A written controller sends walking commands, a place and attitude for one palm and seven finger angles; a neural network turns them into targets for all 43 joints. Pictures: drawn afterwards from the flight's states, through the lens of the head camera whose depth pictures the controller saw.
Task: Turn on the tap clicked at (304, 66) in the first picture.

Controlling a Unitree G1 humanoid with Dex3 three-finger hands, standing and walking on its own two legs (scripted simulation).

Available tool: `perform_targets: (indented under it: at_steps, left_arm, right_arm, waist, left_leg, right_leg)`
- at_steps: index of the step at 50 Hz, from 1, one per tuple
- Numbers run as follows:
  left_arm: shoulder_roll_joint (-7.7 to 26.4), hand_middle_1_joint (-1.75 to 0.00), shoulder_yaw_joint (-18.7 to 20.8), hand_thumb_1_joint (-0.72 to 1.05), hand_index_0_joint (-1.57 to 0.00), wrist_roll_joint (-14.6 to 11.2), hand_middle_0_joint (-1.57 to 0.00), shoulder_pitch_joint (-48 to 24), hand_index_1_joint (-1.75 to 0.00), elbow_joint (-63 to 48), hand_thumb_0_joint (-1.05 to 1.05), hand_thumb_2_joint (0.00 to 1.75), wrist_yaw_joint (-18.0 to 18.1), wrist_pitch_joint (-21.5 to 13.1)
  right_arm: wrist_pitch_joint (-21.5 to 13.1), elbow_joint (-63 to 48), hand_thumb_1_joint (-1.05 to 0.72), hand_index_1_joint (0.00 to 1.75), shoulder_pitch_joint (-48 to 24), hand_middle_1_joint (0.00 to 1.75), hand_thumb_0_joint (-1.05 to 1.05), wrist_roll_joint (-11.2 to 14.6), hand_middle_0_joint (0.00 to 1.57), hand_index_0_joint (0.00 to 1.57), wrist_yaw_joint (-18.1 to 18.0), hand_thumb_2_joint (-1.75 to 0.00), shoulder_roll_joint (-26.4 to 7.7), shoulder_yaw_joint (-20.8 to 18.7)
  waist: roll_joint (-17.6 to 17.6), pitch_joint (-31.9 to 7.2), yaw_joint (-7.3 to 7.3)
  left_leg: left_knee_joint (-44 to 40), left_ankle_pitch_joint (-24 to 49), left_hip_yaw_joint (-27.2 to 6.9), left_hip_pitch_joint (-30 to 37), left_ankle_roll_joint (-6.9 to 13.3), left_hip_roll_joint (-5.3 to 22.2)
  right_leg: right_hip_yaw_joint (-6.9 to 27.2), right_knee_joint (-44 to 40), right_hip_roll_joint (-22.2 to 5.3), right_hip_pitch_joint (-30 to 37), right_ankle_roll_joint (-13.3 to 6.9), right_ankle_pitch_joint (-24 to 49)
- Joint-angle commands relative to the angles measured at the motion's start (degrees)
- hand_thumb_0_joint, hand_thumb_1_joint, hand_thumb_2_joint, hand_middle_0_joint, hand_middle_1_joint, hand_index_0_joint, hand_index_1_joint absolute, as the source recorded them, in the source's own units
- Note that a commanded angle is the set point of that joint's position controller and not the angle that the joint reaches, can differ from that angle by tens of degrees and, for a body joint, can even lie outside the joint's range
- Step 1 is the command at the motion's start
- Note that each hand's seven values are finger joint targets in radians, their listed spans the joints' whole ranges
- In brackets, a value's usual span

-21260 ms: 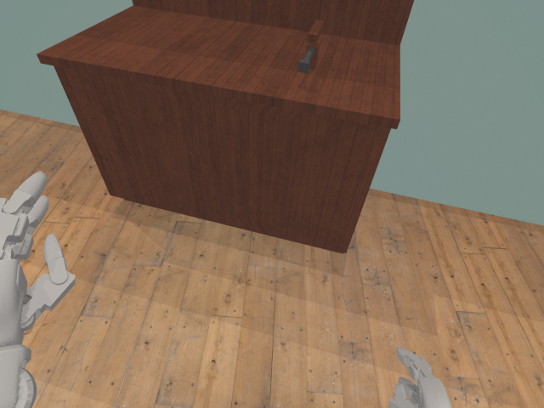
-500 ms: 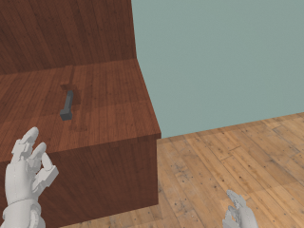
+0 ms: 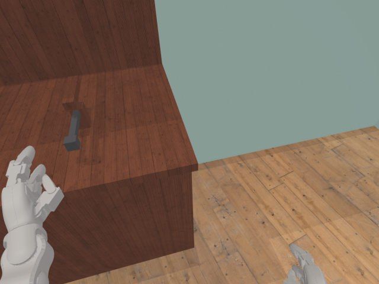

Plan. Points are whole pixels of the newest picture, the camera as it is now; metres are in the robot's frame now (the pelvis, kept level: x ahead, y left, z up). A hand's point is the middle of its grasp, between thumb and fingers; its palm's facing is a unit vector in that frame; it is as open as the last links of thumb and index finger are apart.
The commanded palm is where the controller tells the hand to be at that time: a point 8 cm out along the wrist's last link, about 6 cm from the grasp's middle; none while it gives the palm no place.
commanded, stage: reach beside the lever's end, fingers flat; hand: left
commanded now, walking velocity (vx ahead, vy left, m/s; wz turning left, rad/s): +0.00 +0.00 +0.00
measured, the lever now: (72, 143) +0.40 +0.34 +0.08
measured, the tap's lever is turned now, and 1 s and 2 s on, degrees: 0 0 3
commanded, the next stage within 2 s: push the lever round in 1.54 s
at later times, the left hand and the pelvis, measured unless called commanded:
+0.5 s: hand (53, 175) +0.29 +0.32 +0.10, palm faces +0.57 -0.82 -0.06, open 7.6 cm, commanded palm +0.25 +0.35 +0.10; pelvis -0.01 +0.02 +0.00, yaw +0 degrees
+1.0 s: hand (59, 157) +0.35 +0.35 +0.08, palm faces +0.58 -0.81 -0.07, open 7.8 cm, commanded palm +0.30 +0.38 +0.08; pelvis -0.01 +0.03 -0.01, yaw -1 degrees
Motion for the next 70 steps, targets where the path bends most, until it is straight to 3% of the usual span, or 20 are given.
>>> perform_targets:
  at_steps: [1, 4, 9, 14, 20, 22, 24, 28, 29, 32, 37, 39, 42, 46, 50, 57, 62, 64, 67, 70]
  left_arm:
    - [13.19, -0.27, 6.19, 0.9, -0.19, 0.61, -0.19, -13.71, -0.27, -9.75, 0.0, 0.9, -1.15, -5.77]
    - [12.57, -0.26, 5.13, 0.9, -0.19, 0.94, -0.19, -16.46, -0.26, -8.83, 0.0, 0.9, -1.21, -5.77]
    - [13.86, -0.25, 7.15, 0.9, -0.18, 0.85, -0.18, -15.42, -0.25, -5.31, 0.0, 0.9, -1.5, -5.43]
    - [13.09, -0.23, 6.34, 0.9, -0.18, 0.94, -0.18, -19.2, -0.23, -1.82, 0.0, 0.9, -1.66, -5.87]
    - [15.25, -0.22, 6.68, 0.9, -0.17, 2.46, -0.17, -26.92, -0.22, 0.97, 0.0, 0.9, -1.54, -7.72]
    - [17.57, -0.21, 8.26, 0.9, -0.17, 2.86, -0.17, -29.11, -0.21, 2.86, 0.0, 0.9, -1.55, -8.52]
    - [15.82, -0.21, 6.01, 0.9, -0.17, 3.1, -0.17, -32.47, -0.21, 3.86, 0.0, 0.9, -1.8, -9.39]
    - [17.63, -0.2, 7.13, 0.9, -0.17, 3.11, -0.17, -35.29, -0.2, 8.3, 0.0, 0.9, -2.31, -10.09]
    - [16.77, -0.19, 6.92, 0.9, -0.16, 2.9, -0.16, -34.13, -0.19, 10.04, 0.0, 0.9, -2.45, -9.9]
    - [19.58, -0.19, 8.63, 0.9, -0.16, 3.19, -0.16, -37.2, -0.19, 14.93, 0.0, 0.9, -2.59, -9.47]
    - [20.46, -0.17, 8.79, 0.9, -0.16, 4.3, -0.16, -38.94, -0.17, 14.84, 0.0, 0.9, -2.05, -11.44]
    - [19.4, -0.17, 7.91, 0.9, -0.16, 4.57, -0.16, -39.67, -0.17, 16.19, 0.0, 0.9, -1.82, -12.25]
    - [24.19, -0.16, 11.98, 0.9, -0.15, 4.4, -0.15, -41.98, -0.16, 22.57, 0.0, 0.9, -2.02, -12.84]
    - [23.61, -0.15, 9.52, 0.9, -0.15, 5.11, -0.15, -48.87, -0.15, 23.79, 0.0, 0.9, -2.95, -14.28]
    - [26.76, -0.15, 11.48, 0.9, -0.15, 5.55, -0.15, -50.28, -0.15, 26.7, 0.0, 0.9, -3.81, -16.35]
    - [30.66, -0.15, 14.37, 0.9, -0.15, 5.01, -0.15, -51.99, -0.15, 35.08, 0.0, 0.9, -6.21, -17.44]
    - [29.02, -0.15, 13.91, 0.9, -0.15, 4.45, -0.15, -47.52, -0.15, 31.61, 0.0, 0.9, -7.04, -18.5]
    - [27.51, -0.15, 12.82, 0.9, -0.15, 4.32, -0.15, -45.98, -0.15, 30.82, 0.0, 0.9, -7.1, -18.53]
    - [30.45, -0.15, 16.39, 0.9, -0.15, 3.77, -0.15, -44.5, -0.15, 32.82, 0.0, 0.9, -6.79, -17.91]
    - [29.22, -0.15, 15.26, 0.9, -0.15, 3.64, -0.15, -46.39, -0.15, 30.05, 0.0, 0.9, -6.74, -17.93]
  right_arm:
    - [-3.46, -8.49, -0.9, 0.3, -7.17, 0.3, 0.0, -0.06, 0.2, 0.2, -1.09, -0.9, -6.15, -2.35]
    - [-3.37, -8.43, -0.9, 0.3, -7.05, 0.3, 0.0, 0.06, 0.2, 0.2, -1.18, -0.9, -5.92, -2.17]
    - [-2.66, -8.65, -0.9, 0.3, -6.18, 0.3, 0.0, 0.07, 0.2, 0.2, -0.91, -0.9, -6.24, -2.48]
    - [-2.21, -8.57, -0.9, 0.3, -5.98, 0.3, 0.0, 0.2, 0.2, 0.2, -0.81, -0.9, -6.4, -2.32]
    - [-2.08, -7.83, -0.9, 0.3, -5.41, 0.3, 0.0, -0.15, 0.2, 0.2, -1.25, -0.9, -6.74, -2.35]
    - [-1.86, -7.23, -0.9, 0.3, -4.82, 0.3, 0.0, -0.28, 0.2, 0.2, -1.49, -0.9, -7.06, -2.38]
    - [-1.97, -7.23, -0.9, 0.3, -4.89, 0.3, 0.0, -0.35, 0.2, 0.2, -1.47, -0.9, -6.83, -2.14]
    - [-1.6, -6.66, -0.9, 0.3, -4.0, 0.3, 0.0, -0.29, 0.2, 0.2, -1.75, -0.9, -7.31, -2.3]
    - [-1.61, -6.75, -0.9, 0.3, -3.67, 0.3, 0.0, -0.32, 0.2, 0.2, -1.68, -0.9, -7.25, -2.38]
    - [-0.92, -6.06, -0.9, 0.3, -2.64, 0.3, 0.0, -0.15, 0.2, 0.2, -1.99, -0.9, -7.73, -2.37]
    - [-0.39, -6.51, -0.9, 0.3, -1.19, 0.3, 0.0, -0.45, 0.2, 0.2, -1.32, -0.9, -7.82, -2.67]
    - [-0.2, -6.49, -0.9, 0.3, -1.05, 0.3, 0.0, -0.5, 0.2, 0.2, -1.03, -0.9, -7.68, -2.68]
    - [0.67, -5.48, -0.9, 0.3, 0.01, 0.3, 0.0, -0.39, 0.2, 0.2, -1.4, -0.9, -8.38, -2.74]
    - [0.94, -5.45, -0.9, 0.3, 0.76, 0.3, 0.0, -0.43, 0.2, 0.2, -1.55, -0.9, -8.38, -2.77]
    - [1.44, -4.81, -0.9, 0.3, 2.61, 0.3, 0.0, -0.75, 0.2, 0.2, -1.43, -0.9, -8.64, -3.03]
    - [2.57, -4.01, -0.9, 0.3, 5.61, 0.3, 0.0, -0.57, 0.2, 0.2, -1.11, -0.9, -9.45, -3.28]
    - [3.03, -5.51, -0.9, 0.3, 6.75, 0.3, 0.0, -0.47, 0.2, 0.2, 0.0, -0.9, -9.48, -3.88]
    - [3.23, -5.84, -0.9, 0.3, 6.32, 0.3, 0.0, -0.2, 0.2, 0.2, 0.39, -0.9, -9.32, -3.91]
    - [3.82, -5.7, -0.9, 0.3, 6.31, 0.3, 0.0, -0.02, 0.2, 0.2, 0.28, -0.9, -9.68, -3.92]
    - [3.96, -6.39, -0.9, 0.3, 5.54, 0.3, 0.0, 0.1, 0.2, 0.2, 0.12, -0.9, -9.22, -3.75]
  waist:
    - [-1.52, -8.04, -0.15]
    - [1.92, -9.2, -0.35]
    - [0.54, -11.59, 0.41]
    - [-0.72, -8.29, -0.52]
    - [2.79, -9.29, -1.35]
    - [2.34, -9.92, -1.42]
    - [3.32, -10.61, -2.1]
    - [2.77, -12.02, -2.35]
    - [2.04, -12.6, -1.62]
    - [0.45, -11.2, -2.3]
    - [3.94, -14.23, -1.77]
    - [4.05, -13.27, -2.46]
    - [-0.03, -10.87, -2.82]
    - [3.39, -12.87, -4.01]
    - [4.72, -16.09, -3.96]
    - [2.6, -17.08, -4.15]
    - [5.4, -21.24, -2.75]
    - [4.69, -19.54, -3.18]
    - [1.7, -16.29, -2.98]
    - [3.27, -16.3, -3.33]
  left_leg:
    - [-2.75, 8.1, -0.07, 4.64, 1.98, -0.97]
    - [-2.96, 8.81, -0.1, 5.87, 1.8, -1.01]
    - [-2.73, 12.29, -0.22, 5.78, 1.57, -0.66]
    - [-3.11, 10.09, -0.69, 4.65, 1.47, -0.34]
    - [-2.9, 7.55, -1.53, 5.08, 1.23, -0.03]
    - [-2.7, 6.6, -1.74, 4.48, 1.29, 0.03]
    - [-2.75, 5.45, -2.22, 4.8, 1.21, -0.06]
    - [-2.67, 5.03, -2.71, 4.42, 1.12, 0.18]
    - [-2.69, 4.89, -2.83, 4.27, 1.08, 0.14]
    - [-2.74, 3.2, -2.91, 2.39, 1.29, 0.34]
    - [-2.14, 6.91, -3.22, 4.24, 0.85, 0.54]
    - [-1.75, 6.79, -3.25, 3.9, 0.99, 0.62]
    - [-1.55, 2.94, -3.04, -0.16, 1.58, 0.61]
    - [-1.0, 2.77, -3.1, 1.45, 1.6, 0.66]
    - [0.57, 6.05, -2.81, 1.78, 1.63, 0.59]
    - [2.41, 8.19, -2.58, -0.78, 1.87, 0.64]
    - [3.41, 15.59, -2.6, 3.16, 1.36, 0.9]
    - [3.66, 15.87, -2.46, 2.62, 1.58, 1.0]
    - [3.34, 12.39, -2.09, -1.31, 2.03, 0.81]
    - [3.09, 12.25, -1.83, -1.02, 2.07, 0.72]
  right_leg:
    - [4.7, -6.32, -1.93, -1.93, 3.26, 15.64]
    - [4.14, -5.95, -1.65, -2.15, 2.75, 15.15]
    - [3.45, -4.74, -1.24, -0.83, 2.63, 18.71]
    - [2.91, -5.05, -0.83, -3.35, 2.6, 15.48]
    - [3.04, -4.63, -0.53, -5.88, 2.18, 11.37]
    - [3.06, -4.54, -0.37, -5.94, 2.14, 10.4]
    - [2.95, -4.18, -0.42, -6.65, 2.02, 9.46]
    - [2.81, -3.9, -0.3, -6.91, 2.03, 9.28]
    - [2.74, -3.76, -0.23, -6.57, 2.02, 9.26]
    - [2.74, -4.24, -0.12, -7.2, 2.22, 8.17]
    - [2.44, -3.01, 0.21, -7.01, 1.89, 10.32]
    - [2.47, -2.82, 0.22, -8.15, 2.01, 10.26]
    - [2.91, -3.48, 0.3, -8.58, 2.26, 7.87]
    - [3.19, -2.92, 0.16, -10.31, 2.18, 7.74]
    - [3.37, -1.88, 0.32, -9.91, 2.15, 10.2]
    - [3.32, -0.66, 0.55, -10.2, 2.46, 12.69]
    - [2.91, 0.68, 1.1, -9.41, 2.26, 16.74]
    - [2.92, 0.7, 1.18, -10.04, 2.42, 16.88]
    - [3.17, 0.3, 1.17, -9.38, 2.52, 15.86]
    - [3.29, 0.45, 0.99, -9.38, 2.51, 16.1]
